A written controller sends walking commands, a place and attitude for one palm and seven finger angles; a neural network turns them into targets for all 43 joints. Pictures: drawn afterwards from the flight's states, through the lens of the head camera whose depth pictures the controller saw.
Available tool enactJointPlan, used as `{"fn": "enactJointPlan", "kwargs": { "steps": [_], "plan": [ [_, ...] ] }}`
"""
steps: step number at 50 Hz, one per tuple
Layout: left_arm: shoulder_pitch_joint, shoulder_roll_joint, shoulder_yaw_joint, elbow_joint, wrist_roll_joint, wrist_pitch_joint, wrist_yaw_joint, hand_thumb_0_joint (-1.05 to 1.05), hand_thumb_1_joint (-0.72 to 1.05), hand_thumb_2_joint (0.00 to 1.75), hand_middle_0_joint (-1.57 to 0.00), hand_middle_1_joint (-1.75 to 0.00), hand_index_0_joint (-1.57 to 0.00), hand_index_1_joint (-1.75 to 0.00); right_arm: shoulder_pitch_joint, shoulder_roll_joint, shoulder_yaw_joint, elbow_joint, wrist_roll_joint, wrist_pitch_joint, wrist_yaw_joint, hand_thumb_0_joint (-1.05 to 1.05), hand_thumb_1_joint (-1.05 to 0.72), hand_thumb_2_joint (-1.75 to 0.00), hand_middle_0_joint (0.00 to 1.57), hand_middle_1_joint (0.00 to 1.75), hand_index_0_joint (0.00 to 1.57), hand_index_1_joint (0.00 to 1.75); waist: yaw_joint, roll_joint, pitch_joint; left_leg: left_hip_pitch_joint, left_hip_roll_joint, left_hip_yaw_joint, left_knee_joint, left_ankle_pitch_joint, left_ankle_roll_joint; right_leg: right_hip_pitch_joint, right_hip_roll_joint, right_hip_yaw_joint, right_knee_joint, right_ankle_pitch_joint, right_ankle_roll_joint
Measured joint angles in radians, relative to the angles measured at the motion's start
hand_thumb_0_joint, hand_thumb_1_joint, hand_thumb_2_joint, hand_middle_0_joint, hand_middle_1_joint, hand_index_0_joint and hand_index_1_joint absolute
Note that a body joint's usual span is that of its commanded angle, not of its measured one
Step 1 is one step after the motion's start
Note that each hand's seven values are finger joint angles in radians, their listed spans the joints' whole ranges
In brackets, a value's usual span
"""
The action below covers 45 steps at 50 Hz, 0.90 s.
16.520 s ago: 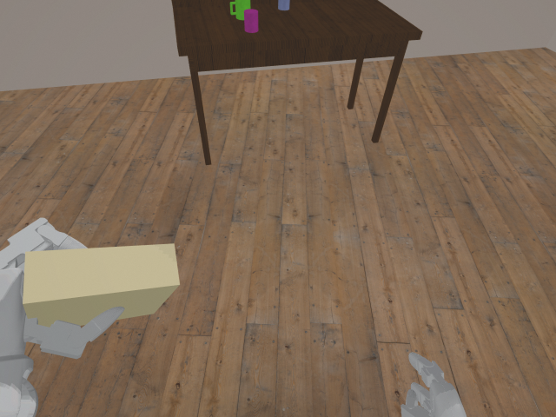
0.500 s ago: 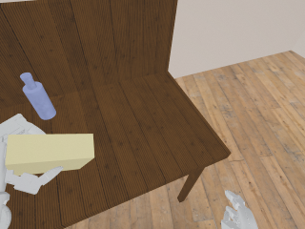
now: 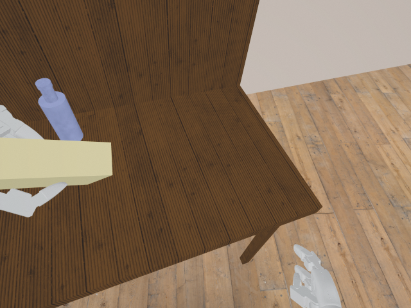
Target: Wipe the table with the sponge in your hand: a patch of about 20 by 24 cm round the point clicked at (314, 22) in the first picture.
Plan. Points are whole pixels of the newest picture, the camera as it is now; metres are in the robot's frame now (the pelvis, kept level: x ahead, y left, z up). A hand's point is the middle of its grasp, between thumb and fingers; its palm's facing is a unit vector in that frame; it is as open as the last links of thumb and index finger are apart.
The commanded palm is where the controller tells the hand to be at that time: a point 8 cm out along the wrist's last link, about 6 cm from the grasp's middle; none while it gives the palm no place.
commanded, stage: come to a stop and stand still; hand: left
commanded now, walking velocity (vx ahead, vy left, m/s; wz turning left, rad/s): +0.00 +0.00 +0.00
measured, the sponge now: (67, 166) +0.27 +0.25 +0.15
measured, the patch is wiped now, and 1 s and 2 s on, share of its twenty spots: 0.00 0.00 0.00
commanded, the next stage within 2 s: look again from close up in 0.88 s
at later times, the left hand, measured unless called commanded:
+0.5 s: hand (51, 194) +0.22 +0.24 +0.16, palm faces +0.38 -0.87 -0.33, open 9.3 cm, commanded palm +0.16 +0.28 +0.17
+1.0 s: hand (54, 196) +0.22 +0.25 +0.15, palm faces +0.34 -0.86 -0.38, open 9.3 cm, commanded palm +0.16 +0.28 +0.17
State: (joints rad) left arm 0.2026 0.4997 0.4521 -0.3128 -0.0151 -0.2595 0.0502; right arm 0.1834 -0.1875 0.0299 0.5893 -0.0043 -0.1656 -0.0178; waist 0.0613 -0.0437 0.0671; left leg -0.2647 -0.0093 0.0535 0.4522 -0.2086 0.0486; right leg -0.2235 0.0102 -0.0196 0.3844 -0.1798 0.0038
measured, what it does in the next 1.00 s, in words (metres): stands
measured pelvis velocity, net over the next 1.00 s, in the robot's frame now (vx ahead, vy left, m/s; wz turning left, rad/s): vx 0.00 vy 0.00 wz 0.00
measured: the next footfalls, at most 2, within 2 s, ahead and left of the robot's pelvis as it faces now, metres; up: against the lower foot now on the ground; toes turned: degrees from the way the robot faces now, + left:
none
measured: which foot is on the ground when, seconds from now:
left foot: down 0.00-1.00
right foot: down 0.00-1.00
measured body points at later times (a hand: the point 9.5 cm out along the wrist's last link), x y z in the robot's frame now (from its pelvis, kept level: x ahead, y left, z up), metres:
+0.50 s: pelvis +0.00 +0.00 +0.00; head +0.02 +0.02 +0.45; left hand +0.19 +0.29 +0.18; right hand +0.19 -0.22 -0.06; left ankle +0.02 +0.08 -0.74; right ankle +0.01 -0.13 -0.74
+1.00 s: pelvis +0.00 +0.00 +0.00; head +0.03 +0.03 +0.45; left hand +0.20 +0.29 +0.17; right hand +0.18 -0.22 -0.07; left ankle +0.02 +0.08 -0.74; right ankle +0.01 -0.13 -0.74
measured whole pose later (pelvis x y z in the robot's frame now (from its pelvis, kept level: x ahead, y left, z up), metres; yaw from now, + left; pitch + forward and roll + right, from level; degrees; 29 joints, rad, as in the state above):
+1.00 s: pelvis +0.00 +0.00 +0.00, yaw +0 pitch +0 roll -1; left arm 0.43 0.37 0.35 -0.44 -0.04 -0.22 0.08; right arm 0.19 -0.20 0.02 0.59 0.01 -0.15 -0.04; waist 0.02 -0.03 0.05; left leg -0.23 -0.01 0.05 0.43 -0.20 0.05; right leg -0.18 0.01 -0.02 0.34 -0.16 0.01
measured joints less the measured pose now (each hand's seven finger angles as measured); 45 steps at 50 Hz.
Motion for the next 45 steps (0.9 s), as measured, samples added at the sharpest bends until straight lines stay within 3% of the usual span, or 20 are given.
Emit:
{"fn": "enactJointPlan", "kwargs": {
  "steps": [3, 7, 10, 15, 19, 25, 33, 45],
  "plan": [
    [0.059, -0.067, 0.006, -0.034, -0.033, 0.015, 0.023, 0.0, -0.42, 1.02, -0.81, -1.37, -0.81, -1.38, 0.001, -0.008, -0.013, -0.018, 0.008, -0.012, 0.028, 0.02, -0.9, -0.9, 0.21, 0.3, 0.2, 0.3, -0.027, 0.018, 0.005, 0.005, -0.006, 0.019, 0.006, -0.006, 0.007, -0.011, -0.006, 0.019, 0.03, -0.012, 0.007],
    [0.216, -0.139, -0.108, -0.141, -0.032, 0.0, 0.008, 0.0, -0.41, 1.02, -0.8, -1.38, -0.81, -1.39, 0.02, -0.017, -0.022, -0.02, 0.015, -0.016, 0.035, 0.02, -0.9, -0.9, 0.21, 0.3, 0.2, 0.3, -0.051, 0.034, -0.001, 0.015, -0.016, 0.028, 0.015, -0.019, 0.015, -0.01, -0.017, 0.028, 0.056, -0.032, 0.017],
    [0.279, -0.117, -0.147, -0.164, -0.027, -0.015, -0.01, 0.0, -0.41, 1.02, -0.81, -1.38, -0.81, -1.39, 0.035, -0.005, -0.017, -0.007, 0.016, -0.006, 0.016, 0.02, -0.9, -0.9, 0.21, 0.3, 0.2, 0.3, -0.052, 0.018, -0.005, 0.022, -0.017, 0.022, 0.015, -0.02, 0.012, -0.002, -0.018, 0.022, 0.06, -0.039, 0.016],
    [0.232, -0.059, -0.078, -0.107, -0.035, -0.015, 0.002, 0.0, -0.42, 1.03, -0.81, -1.37, -0.81, -1.38, 0.048, 0.006, -0.006, 0.003, 0.019, 0.001, -0.012, 0.02, -0.9, -0.9, 0.21, 0.3, 0.2, 0.3, -0.034, -0.006, -0.002, 0.022, -0.01, 0.002, 0.017, -0.015, 0.003, 0.008, -0.011, 0.002, 0.049, -0.033, 0.005],
    [0.172, -0.093, -0.049, -0.093, -0.039, -0.009, 0.03, 0.0, -0.42, 1.03, -0.81, -1.37, -0.81, -1.39, 0.038, -0.008, -0.007, 0.008, 0.017, -0.015, -0.012, 0.02, -0.9, -0.9, 0.21, 0.3, 0.2, 0.3, -0.021, -0.001, 0.002, 0.023, -0.007, -0.003, 0.016, -0.01, 0.001, 0.018, -0.007, -0.003, 0.034, -0.022, 0.003],
    [0.178, -0.159, -0.117, -0.126, -0.025, -0.016, 0.036, 0.0, -0.41, 1.03, -0.81, -1.38, -0.81, -1.39, 0.012, -0.019, -0.011, 0.007, 0.013, -0.026, -0.002, 0.02, -0.9, -0.9, 0.21, 0.3, 0.2, 0.3, -0.021, 0.016, -0.013, 0.031, -0.005, 0.004, 0.002, -0.004, 0.003, 0.026, -0.006, 0.004, 0.013, -0.009, 0.006],
    [0.203, -0.114, -0.105, -0.102, -0.02, 0.004, 0.022, 0.0, -0.42, 1.03, -0.81, -1.38, -0.81, -1.39, 0.001, -0.002, -0.004, -0.019, 0.01, -0.002, -0.011, 0.02, -0.9, -0.9, 0.21, 0.3, 0.2, 0.3, -0.041, 0.012, -0.01, 0.028, -0.001, 0.001, -0.017, 0.009, -0.001, 0.027, 0.0, 0.002, -0.013, 0.006, 0.001],
    [0.235, -0.127, -0.103, -0.151, -0.026, 0.021, 0.027, 0.0, -0.42, 1.03, -0.81, -1.38, -0.81, -1.39, 0.017, -0.015, -0.007, 0.004, 0.008, 0.009, -0.016, 0.02, -0.9, -0.9, 0.21, 0.3, 0.2, 0.3, -0.032, 0.015, -0.008, 0.033, 0.001, -0.002, -0.022, 0.006, -0.001, 0.041, 0.002, 0.0, -0.036, 0.013, 0.002]
  ]
}}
